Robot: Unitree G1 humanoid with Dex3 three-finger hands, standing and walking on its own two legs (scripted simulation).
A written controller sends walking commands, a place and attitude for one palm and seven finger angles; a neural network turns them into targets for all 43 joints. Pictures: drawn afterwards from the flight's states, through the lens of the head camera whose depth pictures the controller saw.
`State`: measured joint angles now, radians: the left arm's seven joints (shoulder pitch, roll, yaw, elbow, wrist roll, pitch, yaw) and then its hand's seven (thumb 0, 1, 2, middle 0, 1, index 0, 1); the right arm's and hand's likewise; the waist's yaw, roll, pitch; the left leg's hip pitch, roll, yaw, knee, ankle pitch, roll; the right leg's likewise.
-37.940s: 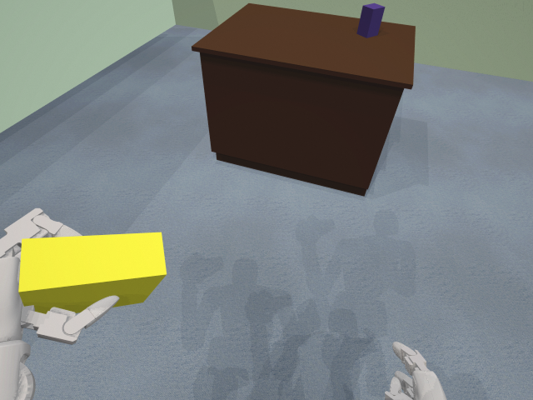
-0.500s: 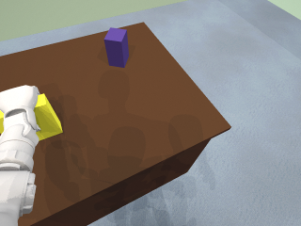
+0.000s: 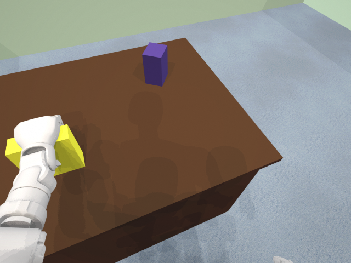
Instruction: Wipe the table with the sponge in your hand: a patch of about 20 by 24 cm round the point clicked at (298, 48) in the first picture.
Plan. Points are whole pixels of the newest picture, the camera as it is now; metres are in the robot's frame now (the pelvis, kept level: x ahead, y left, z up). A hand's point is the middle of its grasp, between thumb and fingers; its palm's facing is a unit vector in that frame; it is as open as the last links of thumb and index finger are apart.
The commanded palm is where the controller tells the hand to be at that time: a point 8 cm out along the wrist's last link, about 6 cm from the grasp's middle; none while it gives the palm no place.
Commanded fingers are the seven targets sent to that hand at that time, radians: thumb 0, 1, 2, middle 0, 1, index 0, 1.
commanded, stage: wipe back along the first lane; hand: left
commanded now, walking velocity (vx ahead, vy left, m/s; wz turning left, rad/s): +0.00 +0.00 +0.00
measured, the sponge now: (53, 158) +0.36 +0.35 -0.03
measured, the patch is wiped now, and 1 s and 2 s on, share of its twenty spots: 1.00 1.00 1.00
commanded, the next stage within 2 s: lift the sponge slowly off the table in 1.36 s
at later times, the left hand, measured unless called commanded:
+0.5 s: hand (50, 160) +0.33 +0.32 +0.02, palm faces -0.06 -0.02 -1.00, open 9.6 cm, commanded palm +0.29 +0.29 +0.05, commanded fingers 0.00 0.10 1.30 -1.20 -1.60 -1.20 -1.60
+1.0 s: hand (55, 180) +0.28 +0.29 +0.02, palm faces -0.04 -0.03 -1.00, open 9.5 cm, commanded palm +0.25 +0.26 +0.05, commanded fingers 0.00 0.10 1.30 -1.20 -1.60 -1.20 -1.60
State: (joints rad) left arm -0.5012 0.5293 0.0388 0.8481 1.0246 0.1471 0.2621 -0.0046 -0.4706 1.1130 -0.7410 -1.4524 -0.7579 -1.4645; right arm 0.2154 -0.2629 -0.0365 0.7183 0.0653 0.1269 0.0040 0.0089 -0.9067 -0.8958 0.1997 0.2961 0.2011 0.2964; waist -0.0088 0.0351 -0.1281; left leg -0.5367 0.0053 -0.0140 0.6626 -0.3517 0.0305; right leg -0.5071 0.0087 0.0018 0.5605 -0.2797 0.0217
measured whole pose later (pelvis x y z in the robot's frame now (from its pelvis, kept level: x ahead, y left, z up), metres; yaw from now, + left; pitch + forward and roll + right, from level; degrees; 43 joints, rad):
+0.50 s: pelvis -0.01 +0.00 +0.00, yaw +0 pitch +10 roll -2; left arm -0.35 0.45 -0.03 0.67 1.00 0.24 0.27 -0.01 -0.46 1.11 -0.72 -1.47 -0.74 -1.49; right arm 0.18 -0.26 -0.02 0.69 0.07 0.13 -0.02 0.01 -0.91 -0.90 0.20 0.30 0.20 0.30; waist 0.02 0.04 -0.12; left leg -0.48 0.00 -0.02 0.65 -0.34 0.03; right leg -0.46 0.00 0.00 0.57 -0.28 0.02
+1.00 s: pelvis +0.01 -0.01 +0.00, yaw +1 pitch +7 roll -1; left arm -0.09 0.40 -0.07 0.36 0.99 0.31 0.25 0.01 -0.45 1.11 -0.71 -1.49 -0.73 -1.50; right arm 0.10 -0.27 -0.02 0.66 0.07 0.10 -0.02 0.01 -0.91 -0.90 0.20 0.30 0.20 0.30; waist 0.07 0.06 -0.11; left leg -0.39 0.00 -0.02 0.61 -0.35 0.01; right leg -0.38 0.00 -0.01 0.56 -0.31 0.01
